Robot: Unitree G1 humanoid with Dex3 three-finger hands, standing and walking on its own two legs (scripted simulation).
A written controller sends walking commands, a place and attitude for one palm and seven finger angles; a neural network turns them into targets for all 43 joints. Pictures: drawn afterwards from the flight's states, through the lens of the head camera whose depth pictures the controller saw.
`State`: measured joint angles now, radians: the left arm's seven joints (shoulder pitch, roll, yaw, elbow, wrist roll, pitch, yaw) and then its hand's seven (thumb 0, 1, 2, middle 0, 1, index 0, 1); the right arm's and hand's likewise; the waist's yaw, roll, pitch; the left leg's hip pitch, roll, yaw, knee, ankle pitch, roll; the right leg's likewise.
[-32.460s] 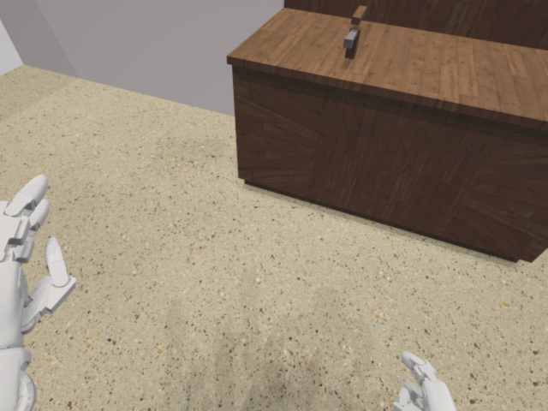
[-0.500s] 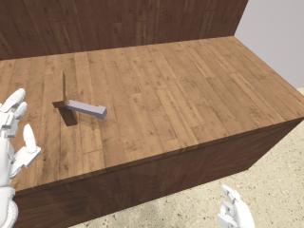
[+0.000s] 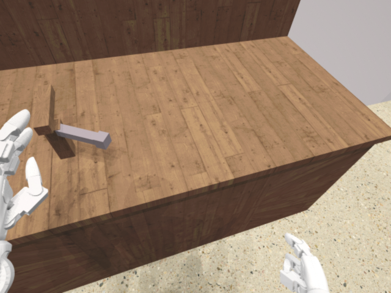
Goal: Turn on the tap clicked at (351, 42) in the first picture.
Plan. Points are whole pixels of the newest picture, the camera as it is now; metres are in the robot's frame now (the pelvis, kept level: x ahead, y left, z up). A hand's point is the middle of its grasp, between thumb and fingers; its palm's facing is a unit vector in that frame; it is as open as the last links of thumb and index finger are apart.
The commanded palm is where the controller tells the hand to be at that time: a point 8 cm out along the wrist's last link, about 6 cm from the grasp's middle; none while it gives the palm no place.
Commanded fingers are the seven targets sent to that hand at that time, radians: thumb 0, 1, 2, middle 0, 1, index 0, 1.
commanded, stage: shuffle to correct the standing spot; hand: left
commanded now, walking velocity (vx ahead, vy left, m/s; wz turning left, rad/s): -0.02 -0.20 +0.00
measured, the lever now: (102, 140) +0.41 +0.25 +0.05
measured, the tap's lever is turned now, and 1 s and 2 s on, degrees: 57 57 57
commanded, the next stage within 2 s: come to a stop and stand still in 0.28 s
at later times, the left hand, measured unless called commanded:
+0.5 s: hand (53, 182) +0.23 +0.23 +0.17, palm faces +0.34 -0.81 -0.49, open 7.4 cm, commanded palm +0.16 +0.26 +0.18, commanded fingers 0.00 0.90 0.90 -0.20 -0.30 -0.20 -0.30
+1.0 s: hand (2, 184) +0.22 +0.30 +0.17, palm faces +0.43 -0.85 -0.29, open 7.4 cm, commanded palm +0.16 +0.33 +0.18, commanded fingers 0.00 0.90 0.90 -0.20 -0.30 -0.20 -0.30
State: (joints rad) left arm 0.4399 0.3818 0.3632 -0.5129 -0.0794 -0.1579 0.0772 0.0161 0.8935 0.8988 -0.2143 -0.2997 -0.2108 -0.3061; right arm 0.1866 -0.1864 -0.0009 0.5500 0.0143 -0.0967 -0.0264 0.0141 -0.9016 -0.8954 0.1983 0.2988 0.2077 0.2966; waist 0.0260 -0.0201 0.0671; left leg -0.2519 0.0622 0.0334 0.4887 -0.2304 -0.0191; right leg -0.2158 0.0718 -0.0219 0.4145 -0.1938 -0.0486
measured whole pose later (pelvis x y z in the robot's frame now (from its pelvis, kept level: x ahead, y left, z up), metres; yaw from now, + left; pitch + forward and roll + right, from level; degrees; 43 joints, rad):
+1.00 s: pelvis +0.00 +0.04 +0.00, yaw +0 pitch -2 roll -1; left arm 0.36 0.34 0.35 -0.44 -0.04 -0.21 0.11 0.02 0.89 0.90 -0.21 -0.30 -0.21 -0.31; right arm 0.19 -0.17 0.04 0.58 0.01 -0.16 -0.02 0.02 -0.90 -0.90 0.20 0.30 0.21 0.30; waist 0.04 -0.04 0.04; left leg -0.21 -0.01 0.06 0.46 -0.23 0.04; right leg -0.18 0.00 0.00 0.41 -0.20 0.01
